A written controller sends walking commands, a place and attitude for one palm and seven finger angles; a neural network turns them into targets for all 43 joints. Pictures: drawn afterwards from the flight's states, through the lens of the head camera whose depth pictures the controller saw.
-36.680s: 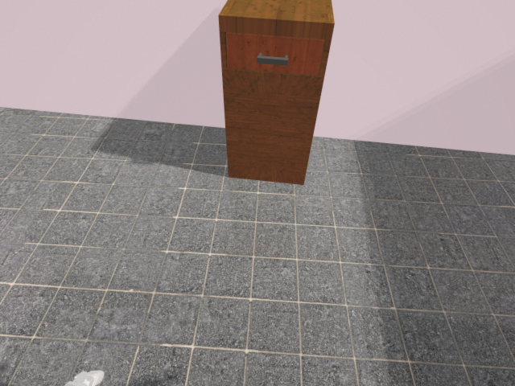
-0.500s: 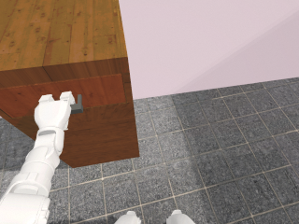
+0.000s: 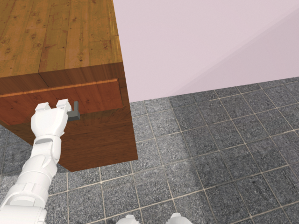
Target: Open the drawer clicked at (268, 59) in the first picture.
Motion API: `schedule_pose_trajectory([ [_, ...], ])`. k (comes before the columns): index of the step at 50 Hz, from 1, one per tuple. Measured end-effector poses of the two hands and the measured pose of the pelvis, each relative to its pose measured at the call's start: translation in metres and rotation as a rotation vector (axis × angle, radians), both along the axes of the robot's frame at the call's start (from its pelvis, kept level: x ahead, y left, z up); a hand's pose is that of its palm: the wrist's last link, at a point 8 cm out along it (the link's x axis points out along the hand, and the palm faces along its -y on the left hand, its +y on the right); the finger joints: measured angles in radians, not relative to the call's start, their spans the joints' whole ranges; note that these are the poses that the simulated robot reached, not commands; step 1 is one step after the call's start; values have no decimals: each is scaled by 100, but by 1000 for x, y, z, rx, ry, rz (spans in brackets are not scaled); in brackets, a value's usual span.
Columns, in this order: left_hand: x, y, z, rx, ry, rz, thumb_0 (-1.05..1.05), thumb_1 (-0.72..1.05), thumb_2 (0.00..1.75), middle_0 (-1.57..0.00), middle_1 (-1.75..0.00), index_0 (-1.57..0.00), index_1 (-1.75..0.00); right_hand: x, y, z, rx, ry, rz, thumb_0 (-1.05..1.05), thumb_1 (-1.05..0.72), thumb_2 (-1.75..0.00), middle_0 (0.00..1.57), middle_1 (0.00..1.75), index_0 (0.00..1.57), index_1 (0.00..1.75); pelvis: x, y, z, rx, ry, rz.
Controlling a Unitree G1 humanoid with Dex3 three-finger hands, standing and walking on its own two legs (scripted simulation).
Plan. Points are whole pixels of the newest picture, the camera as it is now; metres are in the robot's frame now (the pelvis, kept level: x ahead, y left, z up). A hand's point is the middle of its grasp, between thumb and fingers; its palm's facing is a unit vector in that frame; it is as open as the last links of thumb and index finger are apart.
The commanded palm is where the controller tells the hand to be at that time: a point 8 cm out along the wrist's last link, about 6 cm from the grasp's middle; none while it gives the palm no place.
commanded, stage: pull the drawer open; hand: left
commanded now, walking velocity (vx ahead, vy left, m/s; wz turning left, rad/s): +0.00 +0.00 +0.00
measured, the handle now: (58, 112) +0.42 +0.29 -0.01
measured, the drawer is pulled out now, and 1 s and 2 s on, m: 0.01 0.14 0.26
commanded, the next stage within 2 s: none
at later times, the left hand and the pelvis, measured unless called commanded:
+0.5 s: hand (57, 152) +0.31 +0.27 -0.03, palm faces -0.04 -0.06 -1.00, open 5.4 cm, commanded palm +0.28 +0.26 +0.03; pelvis +0.02 +0.01 +0.01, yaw +0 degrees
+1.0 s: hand (56, 176) +0.24 +0.26 -0.03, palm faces -0.04 -0.04 -1.00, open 5.4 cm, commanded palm +0.21 +0.25 +0.03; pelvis +0.00 -0.01 +0.01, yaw +1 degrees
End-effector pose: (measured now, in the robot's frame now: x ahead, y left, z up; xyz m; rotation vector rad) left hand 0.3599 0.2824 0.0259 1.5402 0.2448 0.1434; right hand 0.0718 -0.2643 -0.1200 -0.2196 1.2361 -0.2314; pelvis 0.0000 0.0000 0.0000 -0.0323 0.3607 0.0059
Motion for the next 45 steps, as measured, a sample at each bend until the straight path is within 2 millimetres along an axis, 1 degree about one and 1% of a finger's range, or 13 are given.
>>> schedule_pose_trajectory([
  [5, -12, -2, 0, -10, -10, -2, 1, 76, 79, -36, -135, -40, -135, 14, 3, 5, 6, -32, -1, 1, -90, -90, 20, 30, 20, 30, 7, 3, 4, -1, -12, -6],
  [10, -28, -5, -1, -20, -23, -3, 1, 76, 80, -35, -135, -41, -135, 35, 8, 11, 11, -80, 18, 1, -90, -90, 20, 30, 20, 30, 12, 5, 7, -2, -26, -5],
  [19, -51, -11, -1, -15, -27, 9, 1, 75, 82, -35, -135, -41, -135, 76, 20, 19, 22, -181, 75, 1, -90, -90, 20, 30, 20, 30, 15, 8, 9, -4, -51, 8],
  [25, -71, -16, 0, -25, -23, 18, 1, 75, 82, -34, -135, -41, -135, 94, 27, 26, 37, -239, 102, 1, -90, -90, 20, 30, 20, 30, 16, 7, 11, -2, -71, 9],
  [33, -97, -21, 0, -27, -27, 19, 2, 74, 83, -34, -135, -41, -135, 101, 31, 28, 45, -268, 133, 1, -90, -90, 20, 30, 20, 30, 12, 3, 11, 4, -92, 10],
  [40, -117, -26, -1, -18, -27, 24, 2, 74, 84, -35, -135, -41, -135, 99, 27, 28, 49, -287, 137, 1, -90, -90, 20, 30, 20, 30, 6, -2, 10, 10, -108, 9],
  [45, -127, -29, -1, -11, -30, 30, 2, 74, 85, -35, -135, -41, -135, 95, 22, 26, 45, -291, 142, 1, -90, -90, 20, 30, 20, 30, 2, -6, 8, 16, -118, 12],
])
